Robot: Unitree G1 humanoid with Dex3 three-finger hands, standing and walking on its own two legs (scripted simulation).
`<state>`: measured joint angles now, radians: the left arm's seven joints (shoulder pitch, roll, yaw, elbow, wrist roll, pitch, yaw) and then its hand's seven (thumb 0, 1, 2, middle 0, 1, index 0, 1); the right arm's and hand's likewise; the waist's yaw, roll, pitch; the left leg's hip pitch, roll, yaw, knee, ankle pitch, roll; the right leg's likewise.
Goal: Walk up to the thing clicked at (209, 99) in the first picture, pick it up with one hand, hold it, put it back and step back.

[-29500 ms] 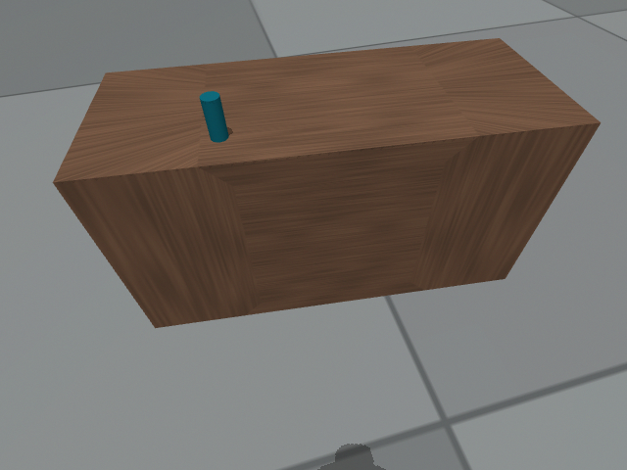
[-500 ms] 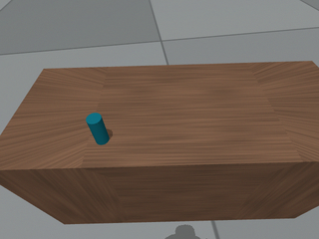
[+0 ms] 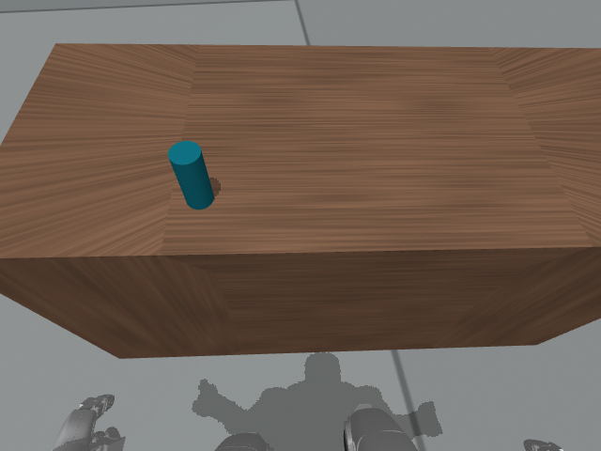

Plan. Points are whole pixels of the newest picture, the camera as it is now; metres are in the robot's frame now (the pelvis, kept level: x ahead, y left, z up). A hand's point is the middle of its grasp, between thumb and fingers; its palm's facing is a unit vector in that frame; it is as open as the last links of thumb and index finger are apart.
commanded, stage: step back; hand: left
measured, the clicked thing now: (193, 177) +0.50 +0.18 +0.00
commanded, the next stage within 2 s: none
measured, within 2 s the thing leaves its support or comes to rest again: neither
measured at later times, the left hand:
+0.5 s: hand out of the picture +0.05 +0.24 -0.13, palm faces -0.08 -0.92 -0.39, open 7.4 cm
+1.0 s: hand out of the picture -0.10 +0.28 -0.14, palm faces -0.02 -0.94 -0.35, open 7.4 cm
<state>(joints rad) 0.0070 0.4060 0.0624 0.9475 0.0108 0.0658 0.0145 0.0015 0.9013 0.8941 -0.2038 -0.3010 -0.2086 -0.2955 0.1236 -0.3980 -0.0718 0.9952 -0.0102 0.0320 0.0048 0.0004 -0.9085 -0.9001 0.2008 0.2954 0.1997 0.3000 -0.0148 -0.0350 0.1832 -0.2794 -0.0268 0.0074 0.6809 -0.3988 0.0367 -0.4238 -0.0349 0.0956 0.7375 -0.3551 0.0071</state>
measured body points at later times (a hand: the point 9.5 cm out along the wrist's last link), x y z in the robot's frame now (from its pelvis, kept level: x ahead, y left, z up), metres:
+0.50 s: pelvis -0.07 -0.01 +0.01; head -0.01 -0.03 +0.46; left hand +0.05 +0.29 -0.10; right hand +0.02 -0.32 -0.12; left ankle -0.08 +0.12 -0.65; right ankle -0.05 -0.11 -0.72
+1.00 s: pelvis -0.20 +0.01 +0.02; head -0.14 +0.04 +0.46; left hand -0.10 +0.33 -0.12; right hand -0.11 -0.30 -0.08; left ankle -0.14 +0.13 -0.72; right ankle -0.26 -0.15 -0.63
